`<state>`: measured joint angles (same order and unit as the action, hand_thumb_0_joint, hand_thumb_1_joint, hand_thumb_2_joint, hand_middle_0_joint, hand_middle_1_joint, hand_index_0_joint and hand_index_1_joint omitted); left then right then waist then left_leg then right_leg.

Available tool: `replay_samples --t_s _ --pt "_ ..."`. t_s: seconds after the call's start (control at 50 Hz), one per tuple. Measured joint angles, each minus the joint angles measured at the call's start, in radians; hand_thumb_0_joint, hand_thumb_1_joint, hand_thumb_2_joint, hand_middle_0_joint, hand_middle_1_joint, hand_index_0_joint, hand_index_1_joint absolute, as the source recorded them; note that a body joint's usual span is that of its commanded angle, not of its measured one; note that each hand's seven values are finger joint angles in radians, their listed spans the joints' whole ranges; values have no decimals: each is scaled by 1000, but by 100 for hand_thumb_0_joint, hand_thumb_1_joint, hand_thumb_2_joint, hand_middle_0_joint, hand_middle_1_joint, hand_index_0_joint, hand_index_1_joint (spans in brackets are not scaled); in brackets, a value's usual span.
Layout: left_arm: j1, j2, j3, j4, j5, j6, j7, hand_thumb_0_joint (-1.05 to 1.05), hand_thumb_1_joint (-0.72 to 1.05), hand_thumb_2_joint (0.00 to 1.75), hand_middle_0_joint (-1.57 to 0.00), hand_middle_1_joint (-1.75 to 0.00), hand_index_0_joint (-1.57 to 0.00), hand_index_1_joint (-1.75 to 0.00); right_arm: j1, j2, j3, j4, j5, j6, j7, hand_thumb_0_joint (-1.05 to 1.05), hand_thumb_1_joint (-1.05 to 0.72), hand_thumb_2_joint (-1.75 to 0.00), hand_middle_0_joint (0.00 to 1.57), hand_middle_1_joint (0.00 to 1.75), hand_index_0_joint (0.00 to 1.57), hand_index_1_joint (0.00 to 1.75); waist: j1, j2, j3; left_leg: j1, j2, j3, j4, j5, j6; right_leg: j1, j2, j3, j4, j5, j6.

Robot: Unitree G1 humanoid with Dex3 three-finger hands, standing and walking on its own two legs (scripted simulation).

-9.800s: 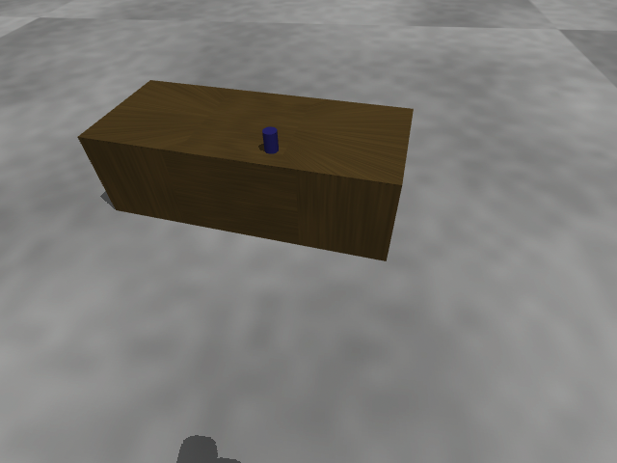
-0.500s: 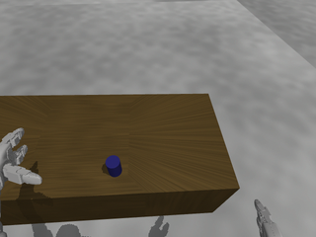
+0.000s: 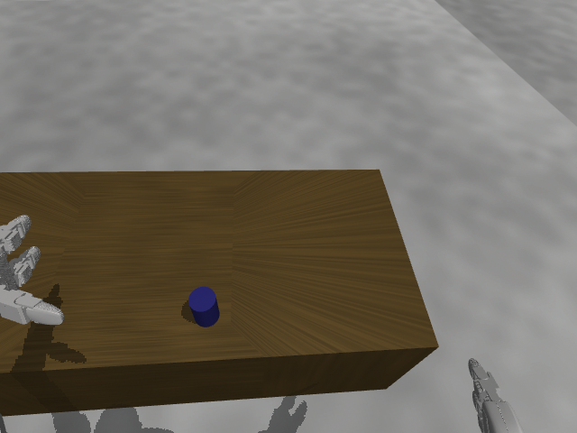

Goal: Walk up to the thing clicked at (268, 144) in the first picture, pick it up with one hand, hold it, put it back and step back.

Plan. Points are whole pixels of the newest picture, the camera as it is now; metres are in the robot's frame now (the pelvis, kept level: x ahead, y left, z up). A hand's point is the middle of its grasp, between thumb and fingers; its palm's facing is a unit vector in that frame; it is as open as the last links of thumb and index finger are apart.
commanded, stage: go down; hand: left
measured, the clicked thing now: (204, 307) +0.44 +0.16 -0.27
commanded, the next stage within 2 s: approach in 0.34 s
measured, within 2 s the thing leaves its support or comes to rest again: neither
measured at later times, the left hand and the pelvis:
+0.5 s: hand (37, 255) +0.39 +0.34 +0.04, palm faces +0.11 -0.99 -0.07, open 17.2 cm; pelvis -0.01 +0.00 -0.01, yaw +0 degrees
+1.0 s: hand (134, 291) +0.42 +0.27 -0.14, palm faces +0.07 -1.00 +0.07, open 17.2 cm; pelvis -0.05 +0.00 -0.10, yaw -2 degrees
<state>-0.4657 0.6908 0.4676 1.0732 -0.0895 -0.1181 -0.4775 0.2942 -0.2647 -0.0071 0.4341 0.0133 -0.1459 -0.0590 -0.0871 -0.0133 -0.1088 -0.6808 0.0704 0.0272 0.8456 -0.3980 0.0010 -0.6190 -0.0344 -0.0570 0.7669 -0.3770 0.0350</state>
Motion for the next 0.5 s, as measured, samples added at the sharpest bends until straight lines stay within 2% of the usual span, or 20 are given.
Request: replay_samples --t_s 0.5 --pt "-102 55 35 49 -9 -28 -14 -2 -48 8 -5 -6 -5 -5 16 -6 3 -64 -5 0 6 -1 52 -6 6 5 6 5 -25 0 -1 -71 5 -2 64 -17 7 -66 3 4 52 -9 5"
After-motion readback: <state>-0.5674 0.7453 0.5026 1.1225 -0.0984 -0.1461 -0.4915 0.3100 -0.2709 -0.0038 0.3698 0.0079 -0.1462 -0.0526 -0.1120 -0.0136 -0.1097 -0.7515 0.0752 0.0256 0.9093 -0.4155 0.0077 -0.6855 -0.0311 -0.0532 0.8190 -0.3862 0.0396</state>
